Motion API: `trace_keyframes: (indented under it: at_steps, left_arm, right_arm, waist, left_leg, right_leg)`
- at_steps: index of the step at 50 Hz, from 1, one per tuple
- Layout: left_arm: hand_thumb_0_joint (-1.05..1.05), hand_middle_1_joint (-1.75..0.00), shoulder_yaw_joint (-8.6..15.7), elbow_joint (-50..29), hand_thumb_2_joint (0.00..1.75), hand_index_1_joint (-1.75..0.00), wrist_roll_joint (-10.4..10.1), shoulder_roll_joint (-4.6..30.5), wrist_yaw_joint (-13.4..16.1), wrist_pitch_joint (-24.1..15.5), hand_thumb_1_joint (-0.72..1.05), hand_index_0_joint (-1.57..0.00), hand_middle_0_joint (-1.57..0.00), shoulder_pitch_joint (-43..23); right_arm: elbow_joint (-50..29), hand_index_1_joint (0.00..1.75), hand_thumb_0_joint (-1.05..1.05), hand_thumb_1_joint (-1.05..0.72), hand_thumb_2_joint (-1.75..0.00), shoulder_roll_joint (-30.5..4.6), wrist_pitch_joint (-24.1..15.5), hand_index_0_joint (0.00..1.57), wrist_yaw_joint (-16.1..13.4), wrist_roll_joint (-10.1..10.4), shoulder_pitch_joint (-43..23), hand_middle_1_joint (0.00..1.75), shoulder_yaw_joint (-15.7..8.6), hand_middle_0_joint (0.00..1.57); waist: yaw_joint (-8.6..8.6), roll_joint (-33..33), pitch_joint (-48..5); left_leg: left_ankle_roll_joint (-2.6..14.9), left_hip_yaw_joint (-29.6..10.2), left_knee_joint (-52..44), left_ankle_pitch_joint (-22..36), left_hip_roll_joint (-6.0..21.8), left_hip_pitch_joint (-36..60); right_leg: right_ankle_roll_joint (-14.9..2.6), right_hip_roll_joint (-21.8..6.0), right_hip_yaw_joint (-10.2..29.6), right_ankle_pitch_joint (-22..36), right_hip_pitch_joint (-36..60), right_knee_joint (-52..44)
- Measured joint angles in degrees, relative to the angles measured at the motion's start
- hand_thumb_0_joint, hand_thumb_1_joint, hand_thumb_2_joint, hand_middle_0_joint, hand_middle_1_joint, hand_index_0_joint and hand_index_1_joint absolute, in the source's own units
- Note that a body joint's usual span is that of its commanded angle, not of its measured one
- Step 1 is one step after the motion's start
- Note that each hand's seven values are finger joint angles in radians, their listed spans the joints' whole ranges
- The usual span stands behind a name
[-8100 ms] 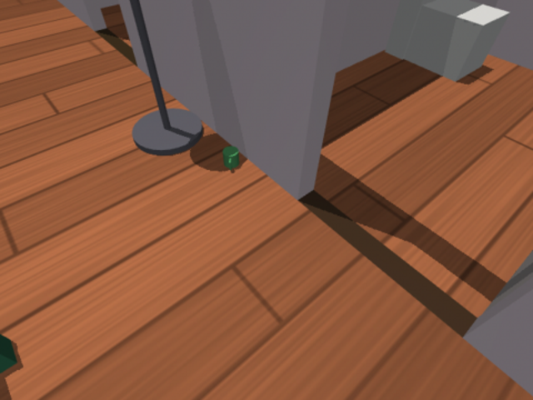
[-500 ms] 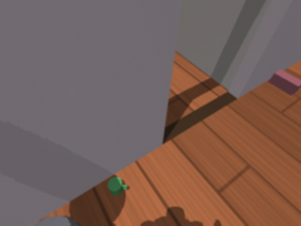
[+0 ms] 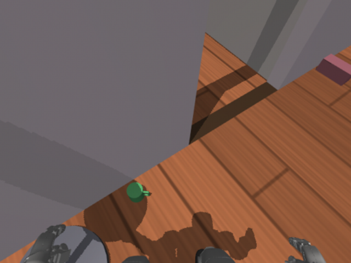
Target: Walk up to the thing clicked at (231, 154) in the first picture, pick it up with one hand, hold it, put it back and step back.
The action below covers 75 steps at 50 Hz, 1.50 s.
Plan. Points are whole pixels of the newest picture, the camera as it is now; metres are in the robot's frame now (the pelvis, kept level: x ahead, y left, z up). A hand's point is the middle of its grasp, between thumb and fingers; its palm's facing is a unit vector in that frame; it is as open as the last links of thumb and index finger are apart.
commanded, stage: walk up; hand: left
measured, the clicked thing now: (138, 192) +0.48 +0.20 -0.72
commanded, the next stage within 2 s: none
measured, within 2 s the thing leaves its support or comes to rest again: neither
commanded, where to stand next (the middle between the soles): +0.09 -0.02 m, yaw -1 degrees
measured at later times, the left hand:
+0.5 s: hand out of the picture -0.05 +0.26 -0.13, palm faces -0.01 -0.92 -0.40, open 7.4 cm
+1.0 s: hand out of the picture +0.04 +0.26 -0.15, palm faces -0.06 -0.90 -0.42, open 7.4 cm
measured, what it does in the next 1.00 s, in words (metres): steps on the spot: right foot, then left foot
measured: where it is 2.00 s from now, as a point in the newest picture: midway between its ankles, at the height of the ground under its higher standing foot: outside the picture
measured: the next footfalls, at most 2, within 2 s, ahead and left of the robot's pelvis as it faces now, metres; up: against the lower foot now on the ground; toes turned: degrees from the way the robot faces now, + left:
right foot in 0.28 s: -0.03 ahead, -0.12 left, +0.00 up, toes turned -2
left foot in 0.62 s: +0.10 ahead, +0.12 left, +0.00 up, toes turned -1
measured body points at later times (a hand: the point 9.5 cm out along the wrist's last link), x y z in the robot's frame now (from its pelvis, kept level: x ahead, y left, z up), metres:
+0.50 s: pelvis -0.04 -0.02 +0.01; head -0.02 -0.03 +0.46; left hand -0.05 +0.31 -0.11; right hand +0.01 -0.35 -0.12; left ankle +0.06 +0.12 -0.68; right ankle -0.07 -0.12 -0.73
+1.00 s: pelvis -0.04 -0.01 -0.01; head -0.01 -0.02 +0.44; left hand +0.04 +0.31 -0.12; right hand +0.09 -0.32 -0.13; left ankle +0.02 +0.12 -0.71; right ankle -0.05 -0.15 -0.73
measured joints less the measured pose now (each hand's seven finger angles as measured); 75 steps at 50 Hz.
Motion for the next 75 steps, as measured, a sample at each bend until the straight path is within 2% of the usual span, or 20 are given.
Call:
trace_keyframes:
  at_steps: [4,7,9,12,15,17,21,26,31,37,42,45,47,50,54,56,60,66,70,75]
  left_arm:
    - [0.0,-0.3,0.34,-2.03,0.9,-0.3,0.5,1.01,0.0,1.22,0.91,-0.2,-0.2,-0.75]
    - [0.0,-0.3,1.27,-2.68,0.9,-0.3,0.83,1.05,0.27,2.43,0.91,-0.2,-0.2,-0.12]
    - [0.0,-0.3,1.64,-3.17,0.9,-0.3,0.72,0.84,0.06,2.41,0.91,-0.2,-0.2,1.4]
    - [0.0,-0.3,1.87,-3.23,0.9,-0.3,1.29,0.26,-1.4,1.21,0.91,-0.2,-0.2,5.6]
    - [0.0,-0.3,2.48,-2.44,0.9,-0.3,2.77,-1.09,-2.13,-0.63,0.91,-0.2,-0.2,10.85]
    - [0.0,-0.3,2.41,-2.1,0.9,-0.3,3.36,-1.67,-2.45,-1.3,0.91,-0.2,-0.2,14.53]
    - [0.0,-0.3,2.18,-1.13,0.9,-0.3,2.81,-2.6,-2.45,-2.73,0.91,-0.2,-0.2,20.32]
    - [0.01,-0.3,2.27,-1.55,0.9,-0.3,2.63,-1.72,-1.81,-3.18,0.9,-0.2,-0.21,23.04]
    - [0.01,-0.3,1.76,-3.5,0.9,-0.3,1.45,-0.15,-1.16,-1.44,0.9,-0.2,-0.2,20.27]
    - [0.01,-0.3,0.9,-4.59,0.9,-0.3,0.21,0.17,-0.68,0.23,0.91,-0.2,-0.2,13.3]
    - [0.0,-0.3,0.48,-3.32,0.9,-0.3,0.32,-0.18,-1.14,-1.55,0.91,-0.2,-0.2,11.1]
    - [0.0,-0.3,0.45,-2.32,0.9,-0.3,1.33,-1.28,-0.51,-2.73,0.91,-0.2,-0.2,11.1]
    - [0.0,-0.3,0.18,-2.08,0.9,-0.3,1.96,-1.47,-0.34,-3.02,0.91,-0.2,-0.2,11.85]
    - [0.0,-0.3,-0.01,-1.52,0.9,-0.3,2.27,-1.89,0.27,-3.51,0.91,-0.2,-0.2,12.38]
    - [0.0,-0.3,-0.07,-2.19,0.9,-0.3,2.53,-0.99,-0.09,-3.88,0.9,-0.2,-0.2,13.02]
    - [0.0,-0.3,0.25,-2.59,0.9,-0.3,2.08,0.04,-0.27,-3.38,0.91,-0.2,-0.2,12.81]
    - [0.0,-0.3,0.35,-2.17,0.9,-0.3,1.47,0.62,-0.29,-3.2,0.91,-0.2,-0.2,12.91]
    - [0.0,-0.3,0.88,-1.83,0.9,-0.3,1.49,0.44,-0.37,-3.74,0.91,-0.2,-0.2,12.26]
    - [0.0,-0.3,-0.17,-1.66,0.9,-0.3,1.55,-1.28,-0.64,-2.65,0.91,-0.2,-0.2,9.64]
    - [0.0,-0.3,-1.0,-2.29,0.9,-0.3,2.02,-2.84,-1.0,-2.81,0.91,-0.2,-0.2,6.74]
  right_arm:
    - [-2.49,0.3,0.0,-0.91,-0.89,-0.6,0.78,0.2,0.38,-0.69,0.22,0.29,-0.9,0.21]
    - [-3.8,0.3,0.0,-0.91,-0.89,-0.01,0.86,0.2,0.81,-2.03,1.73,0.29,-1.18,0.21]
    - [-4.18,0.3,0.0,-0.91,-0.89,0.52,0.69,0.2,0.61,-2.71,2.91,0.29,-0.96,0.21]
    - [-4.4,0.3,0.0,-0.91,-0.89,0.83,-0.54,0.2,0.55,-3.49,5.18,0.3,-0.67,0.21]
    - [-4.93,0.3,0.01,-0.91,-0.89,-0.05,-0.88,0.2,0.82,-3.84,7.5,0.3,-0.79,0.21]
    - [-4.35,0.3,0.01,-0.91,-0.89,-0.01,-0.69,0.2,0.63,-3.61,9.69,0.3,-0.86,0.21]
    - [-3.6,0.3,0.01,-0.91,-0.89,-1.44,-1.34,0.2,1.9,-2.61,12.94,0.3,-1.19,0.21]
    - [-3.17,0.3,0.01,-0.91,-0.89,-2.43,-1.53,0.2,2.36,-2.31,15.28,0.29,-1.59,0.21]
    - [-2.47,0.3,0.01,-0.91,-0.89,-1.3,-2.47,0.2,0.69,-1.89,14.06,0.29,-1.08,0.2]
    - [-4.87,0.3,0.01,-0.91,-0.89,2.22,-3.96,0.2,-0.38,-1.94,8.78,0.29,1.12,0.21]
    - [-6.33,0.3,0.01,-0.91,-0.89,2.62,-2.83,0.2,0.53,-2.33,5.06,0.3,1.86,0.21]
    - [-6.53,0.3,0.0,-0.9,-0.89,1.74,-1.39,0.2,0.89,-1.67,3.56,0.3,1.36,0.21]
    - [-5.97,0.3,0.0,-0.91,-0.89,1.46,-0.5,0.2,0.9,-1.5,3.27,0.3,0.91,0.21]
    - [-5.59,0.3,0.0,-0.91,-0.89,0.21,-0.26,0.2,1.14,-1.13,3.77,0.3,0.13,0.21]
    - [-4.34,0.3,0.0,-0.91,-0.89,-0.73,-1.45,0.2,1.59,-1.75,6.4,0.29,-0.63,0.21]
    - [-3.48,0.3,0.0,-0.91,-0.89,0.05,-2.49,0.2,1.61,-2.44,7.54,0.29,-0.86,0.21]
    - [-3.73,0.3,0.0,-0.91,-0.89,0.47,-3.49,0.2,1.94,-2.53,11.21,0.29,-0.56,0.21]
    - [-2.33,0.3,0.01,-0.91,-0.89,-0.16,-2.05,0.2,0.9,-0.98,12.54,0.3,0.82,0.21]
    - [-1.22,0.3,0.01,-0.91,-0.89,-0.24,-0.68,0.2,0.08,-0.17,10.86,0.29,0.85,0.21]
    - [-0.25,0.3,0.01,-0.91,-0.89,-0.34,-1.59,0.2,0.33,-0.64,10.45,0.29,0.97,0.2]
  waist:
    - [-0.33,-1.15,1.62]
    - [-0.61,-0.74,2.05]
    - [-0.41,-0.3,1.7]
    - [0.65,0.12,-0.3]
    - [1.27,2.8,-1.47]
    - [1.89,3.02,-2.7]
    - [2.71,3.62,-3.97]
    - [2.67,3.68,-4.19]
    - [2.24,1.97,-2.74]
    - [1.66,-0.73,-1.17]
    - [0.85,-0.15,-3.1]
    - [0.58,2.62,-3.41]
    - [1.19,2.47,-3.97]
    - [1.32,2.72,-3.87]
    - [0.62,2.18,-4.28]
    - [1.09,-0.33,-3.48]
    - [0.32,0.34,-3.74]
    - [-0.66,1.9,-3.11]
    - [-0.69,2.48,-2.59]
    - [-0.84,2.39,-3.6]
  left_leg:
    - [0.75,0.72,5.6,-1.06,-0.95,-3.89]
    - [1.04,0.36,6.91,-0.57,-0.08,-5.22]
    - [0.88,0.17,6.0,0.63,0.77,-5.69]
    - [0.46,0.98,5.14,1.35,1.84,-6.29]
    - [1.49,-0.45,11.39,-4.99,3.74,-7.66]
    - [1.44,-3.61,18.44,-9.73,1.13,-9.66]
    - [0.43,-5.9,23.19,-4.27,-1.53,-13.25]
    - [-1.21,-5.65,14.59,-0.3,-0.06,-12.63]
    - [-0.27,-2.73,0.52,7.93,0.6,-5.27]
    - [0.53,-1.62,1.55,6.88,0.49,-6.55]
    - [-0.25,-1.26,3.2,6.36,1.61,-8.52]
    - [-0.66,-2.87,6.39,4.04,2.72,-10.24]
    - [-0.29,-4.17,10.94,-3.62,0.65,-11.42]
    - [0.12,-3.98,16.69,-7.21,-0.75,-11.4]
    - [0.55,-1.12,5.34,-3.05,0.05,-4.85]
    - [0.21,0.42,3.33,0.72,-1.61,-3.28]
    - [0.81,-0.02,2.58,0.27,-0.17,-2.08]
    - [-1.41,-1.19,5.71,-1.52,1.86,-2.33]
    - [0.42,-3.29,12.59,-10.38,-0.51,-4.06]
    - [1.01,-1.66,6.75,-9.06,-0.12,-0.73]
  right_leg:
    - [-1.68,-0.61,1.0,-1.48,-4.49,6.54]
    - [-3.32,3.22,2.89,-15.09,-8.14,21.95]
    - [-3.64,5.13,2.51,-18.08,-8.16,28.62]
    - [-3.84,3.92,-0.09,-19.67,-1.52,19.02]
    - [-4.09,5.07,-2.36,-11.9,5.88,6.51]
    - [-4.95,5.34,-2.54,-11.12,7.28,5.7]
    - [-4.48,4.75,-2.47,-7.81,12.06,-1.78]
    - [-3.39,3.82,-3.52,-6.65,15.02,-5.83]
    - [-1.97,2.18,-4.63,-12.37,12.02,2.95]
    - [-3.68,3.01,0.79,-20.84,3.55,18.05]
    - [-3.04,1.33,-0.63,-15.02,4.54,8.79]
    - [-1.03,2.66,-1.85,-9.54,5.41,5.65]
    - [-0.79,2.08,-1.03,-9.96,4.62,6.36]
    - [-0.64,0.99,-0.28,-9.75,4.37,5.98]
    - [0.41,-0.84,-0.67,-10.91,3.74,7.28]
    - [-1.01,-2.11,1.11,-12.72,2.14,12.17]
    - [-3.03,1.15,0.11,-20.35,-1.86,19.95]
    - [-3.04,2.15,-3.43,-3.54,1.3,5.09]
    - [-3.09,1.62,-3.68,-4.62,0.61,5.76]
    - [-2.56,0.64,-4.3,-3.8,-0.45,4.86]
